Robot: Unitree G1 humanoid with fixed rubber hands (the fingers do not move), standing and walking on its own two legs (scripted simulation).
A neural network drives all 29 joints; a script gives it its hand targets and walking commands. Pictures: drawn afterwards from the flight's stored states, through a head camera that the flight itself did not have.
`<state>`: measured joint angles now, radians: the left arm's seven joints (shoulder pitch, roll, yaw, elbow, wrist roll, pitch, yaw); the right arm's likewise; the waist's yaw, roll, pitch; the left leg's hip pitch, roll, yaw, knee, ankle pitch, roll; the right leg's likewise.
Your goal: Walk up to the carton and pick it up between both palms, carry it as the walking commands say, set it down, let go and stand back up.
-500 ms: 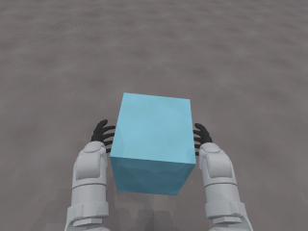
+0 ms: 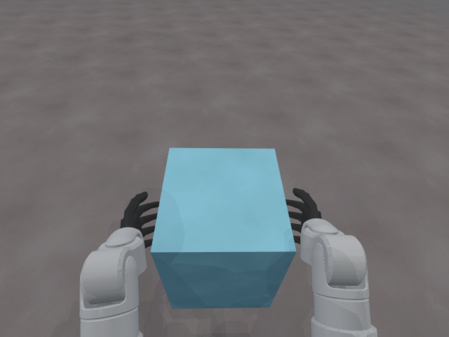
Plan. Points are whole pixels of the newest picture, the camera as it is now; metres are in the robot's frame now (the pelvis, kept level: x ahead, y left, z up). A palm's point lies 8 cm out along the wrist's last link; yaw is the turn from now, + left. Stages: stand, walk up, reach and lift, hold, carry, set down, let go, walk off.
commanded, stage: carry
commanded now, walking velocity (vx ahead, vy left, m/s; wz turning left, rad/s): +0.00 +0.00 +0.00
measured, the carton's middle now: (221, 231) +0.31 +0.01 +0.03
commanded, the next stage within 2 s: hold in 2.00 s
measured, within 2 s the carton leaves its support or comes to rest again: neither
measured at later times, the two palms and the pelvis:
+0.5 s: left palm (110, 251) +0.23 +0.18 +0.11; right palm (297, 248) +0.23 -0.11 +0.11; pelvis -0.02 +0.03 +0.00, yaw +0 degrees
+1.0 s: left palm (103, 251) +0.23 +0.20 +0.09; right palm (285, 249) +0.24 -0.09 +0.10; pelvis -0.02 +0.05 +0.00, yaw +1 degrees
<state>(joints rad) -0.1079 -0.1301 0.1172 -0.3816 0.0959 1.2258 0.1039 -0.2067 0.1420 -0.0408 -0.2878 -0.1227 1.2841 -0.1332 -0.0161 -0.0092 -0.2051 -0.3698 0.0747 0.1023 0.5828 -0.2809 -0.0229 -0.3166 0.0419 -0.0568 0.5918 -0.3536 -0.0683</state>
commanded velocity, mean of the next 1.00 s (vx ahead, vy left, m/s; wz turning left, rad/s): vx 0.00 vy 0.00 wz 0.00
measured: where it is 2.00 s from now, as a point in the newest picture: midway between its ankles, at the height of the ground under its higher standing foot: outside the picture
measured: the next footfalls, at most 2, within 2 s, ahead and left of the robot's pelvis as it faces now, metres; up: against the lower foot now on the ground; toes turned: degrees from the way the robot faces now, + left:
none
